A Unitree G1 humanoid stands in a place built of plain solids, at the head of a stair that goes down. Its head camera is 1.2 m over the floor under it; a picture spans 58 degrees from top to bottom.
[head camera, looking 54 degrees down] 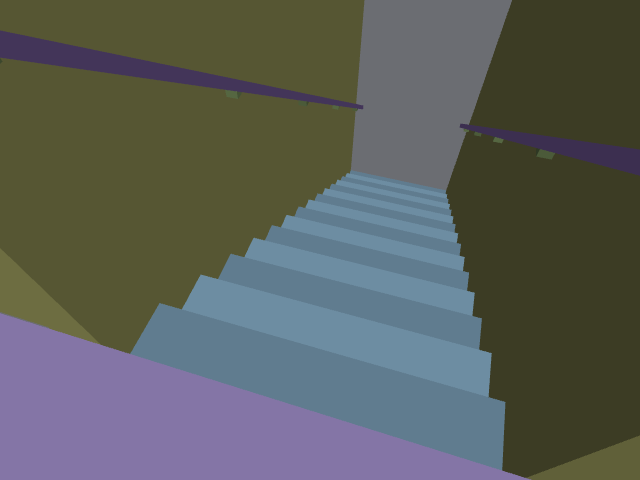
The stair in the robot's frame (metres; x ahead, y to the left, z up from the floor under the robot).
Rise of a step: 0.18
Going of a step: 0.24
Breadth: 1.20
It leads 17 degrees to the right of straight ahead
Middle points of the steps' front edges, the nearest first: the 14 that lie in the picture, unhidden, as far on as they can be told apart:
0.32 0.07 0.00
0.56 0.00 -0.18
0.79 -0.07 -0.37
1.01 -0.14 -0.55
1.24 -0.21 -0.73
1.48 -0.28 -0.91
1.70 -0.35 -1.09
1.93 -0.42 -1.27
2.16 -0.48 -1.45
2.39 -0.55 -1.64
2.62 -0.62 -1.82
2.85 -0.69 -2.00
3.08 -0.76 -2.18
3.31 -0.83 -2.36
